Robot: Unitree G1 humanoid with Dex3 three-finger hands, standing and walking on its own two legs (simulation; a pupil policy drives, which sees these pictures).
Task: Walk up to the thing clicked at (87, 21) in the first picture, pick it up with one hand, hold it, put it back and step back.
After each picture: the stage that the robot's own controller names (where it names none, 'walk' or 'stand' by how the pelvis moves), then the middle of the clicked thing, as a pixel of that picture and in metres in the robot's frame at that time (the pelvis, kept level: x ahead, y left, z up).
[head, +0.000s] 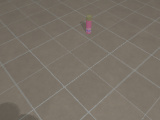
stand; (88, 24) +1.69 -0.08 -0.65
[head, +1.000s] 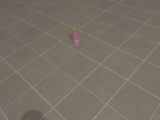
walk; (75, 36) +1.54 +0.22 -0.62
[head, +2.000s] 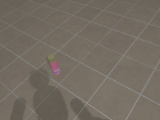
walk; (54, 65) +0.98 +0.39 -0.64
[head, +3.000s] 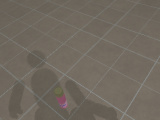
walk; (61, 98) +0.63 +0.26 -0.64
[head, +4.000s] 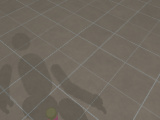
stand; (53, 118) +0.43 +0.22 -0.63
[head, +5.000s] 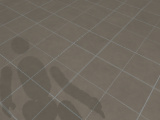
stand; out of the picture +0.38 +0.23 -0.65
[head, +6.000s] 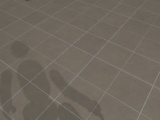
stand; out of the picture +0.37 +0.24 -0.66
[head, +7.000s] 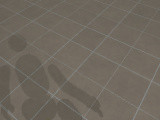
stand; out of the picture +0.37 +0.25 -0.66
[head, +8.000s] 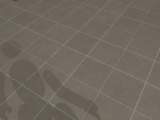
stand; out of the picture +0.34 +0.27 -0.66
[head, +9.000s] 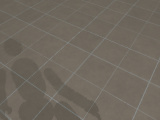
stand; out of the picture +0.36 +0.24 -0.66
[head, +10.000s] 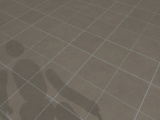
stand; out of the picture +0.36 +0.24 -0.66
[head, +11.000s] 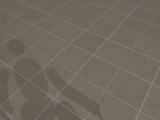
go down; out of the picture +0.36 +0.24 -0.66
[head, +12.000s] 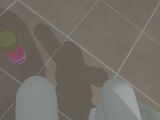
go down; (14, 50) +0.45 +0.28 -0.25
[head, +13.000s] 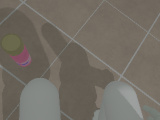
approach; (18, 53) +0.43 +0.29 -0.26
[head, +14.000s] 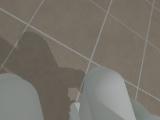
close in; out of the picture +0.41 +0.33 -0.16
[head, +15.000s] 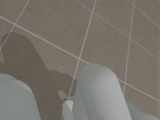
close; out of the picture +0.41 +0.33 -0.15
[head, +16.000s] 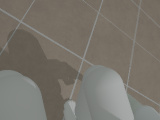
lift; out of the picture +0.36 +0.32 -0.15
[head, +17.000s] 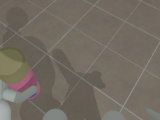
lift; (22, 80) +0.32 +0.20 +0.04
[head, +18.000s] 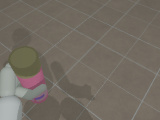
hold; (32, 80) +0.33 +0.18 +0.06
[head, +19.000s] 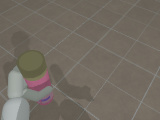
hold; (39, 82) +0.33 +0.16 +0.05
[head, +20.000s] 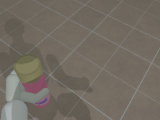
crouch; (35, 85) +0.34 +0.17 -0.01
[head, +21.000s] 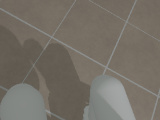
lower; out of the picture +0.46 +0.29 -0.05
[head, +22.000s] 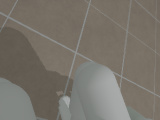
lower; out of the picture +0.42 +0.35 -0.16
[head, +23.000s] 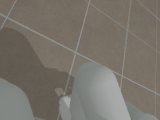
lower; out of the picture +0.41 +0.34 -0.16
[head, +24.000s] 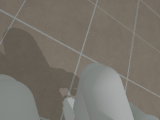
lower; out of the picture +0.39 +0.34 -0.16
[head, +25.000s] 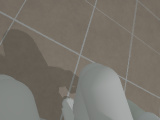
lower; out of the picture +0.39 +0.33 -0.16
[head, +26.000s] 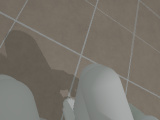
open; out of the picture +0.40 +0.32 -0.16
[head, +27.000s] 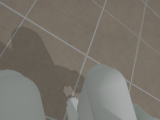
stand; out of the picture +0.39 +0.31 -0.16
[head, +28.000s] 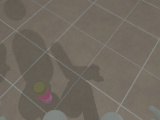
walk; (43, 93) +0.41 +0.23 -0.47
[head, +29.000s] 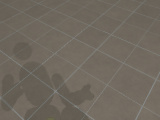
stand; out of the picture +0.39 +0.21 -0.60
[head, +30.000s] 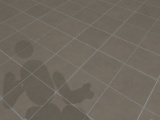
stand; out of the picture +0.37 +0.21 -0.60
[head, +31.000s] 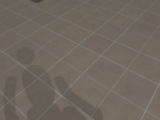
stand; out of the picture +0.40 +0.20 -0.65
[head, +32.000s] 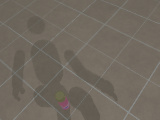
walk; (62, 101) +0.46 +0.23 -0.64
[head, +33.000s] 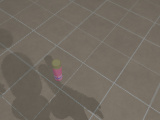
walk; (57, 70) +0.72 +0.18 -0.63
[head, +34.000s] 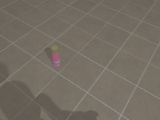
stand; (55, 56) +0.99 +0.25 -0.63
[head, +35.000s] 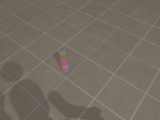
stand; (64, 61) +0.98 +0.20 -0.65
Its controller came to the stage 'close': yes
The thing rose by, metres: 0.69
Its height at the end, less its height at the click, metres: +0.00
